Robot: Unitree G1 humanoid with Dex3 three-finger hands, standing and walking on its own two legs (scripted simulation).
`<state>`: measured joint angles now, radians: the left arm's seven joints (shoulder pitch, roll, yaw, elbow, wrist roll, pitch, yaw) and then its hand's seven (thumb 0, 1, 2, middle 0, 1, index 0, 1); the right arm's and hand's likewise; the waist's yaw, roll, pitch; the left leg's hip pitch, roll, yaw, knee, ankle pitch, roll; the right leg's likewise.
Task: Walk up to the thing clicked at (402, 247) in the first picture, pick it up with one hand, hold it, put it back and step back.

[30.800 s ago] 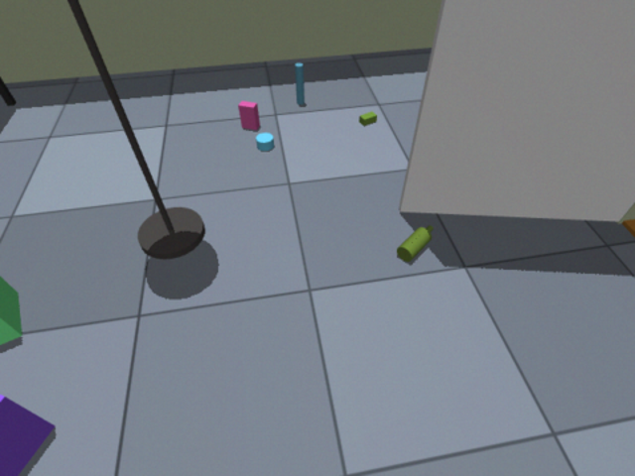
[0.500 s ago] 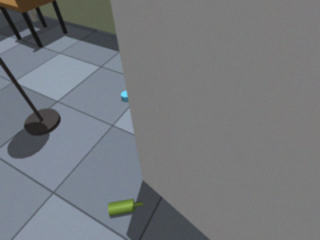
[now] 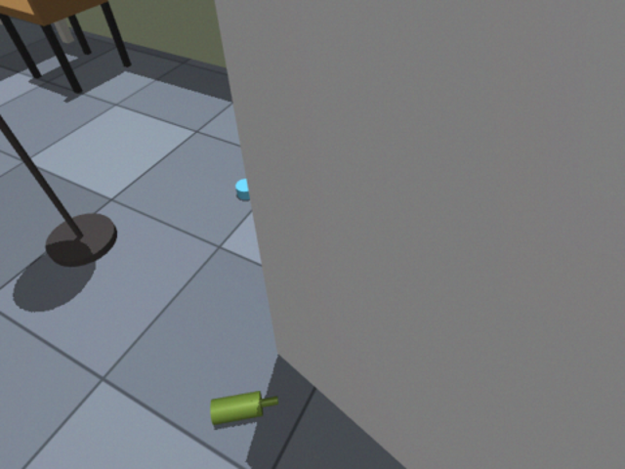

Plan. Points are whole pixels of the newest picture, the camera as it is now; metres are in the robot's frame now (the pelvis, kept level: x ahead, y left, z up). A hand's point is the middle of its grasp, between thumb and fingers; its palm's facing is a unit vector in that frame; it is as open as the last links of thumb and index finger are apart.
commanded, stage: stand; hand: left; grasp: from above
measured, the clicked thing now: (245, 406) +0.44 +0.23 -0.75
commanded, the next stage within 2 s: rise first in 0.14 s
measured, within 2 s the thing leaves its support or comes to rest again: neither
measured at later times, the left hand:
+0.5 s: hand out of the picture +0.15 +0.26 -0.17, palm faces -0.05 -0.93 -0.36, open 9.3 cm
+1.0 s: hand out of the picture +0.12 +0.27 -0.23, palm faces -0.18 -0.86 -0.48, open 14.2 cm
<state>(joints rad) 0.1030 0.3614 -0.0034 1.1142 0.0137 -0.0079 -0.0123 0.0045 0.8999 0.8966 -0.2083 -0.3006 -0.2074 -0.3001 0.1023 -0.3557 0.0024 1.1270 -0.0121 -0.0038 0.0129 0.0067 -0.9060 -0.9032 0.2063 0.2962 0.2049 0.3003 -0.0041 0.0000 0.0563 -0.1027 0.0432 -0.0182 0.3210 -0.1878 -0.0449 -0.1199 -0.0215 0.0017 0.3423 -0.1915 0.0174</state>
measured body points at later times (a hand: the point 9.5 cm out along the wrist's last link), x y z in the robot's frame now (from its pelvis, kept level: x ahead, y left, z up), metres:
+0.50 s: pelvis -0.02 +0.00 -0.02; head +0.04 +0.01 +0.42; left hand +0.15 +0.30 -0.14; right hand +0.08 -0.26 -0.14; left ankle -0.01 +0.15 -0.75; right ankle +0.00 -0.13 -0.75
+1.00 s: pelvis -0.01 +0.02 -0.09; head +0.08 +0.04 +0.35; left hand +0.13 +0.31 -0.20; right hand +0.16 -0.23 -0.18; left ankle -0.01 +0.15 -0.75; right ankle +0.00 -0.13 -0.75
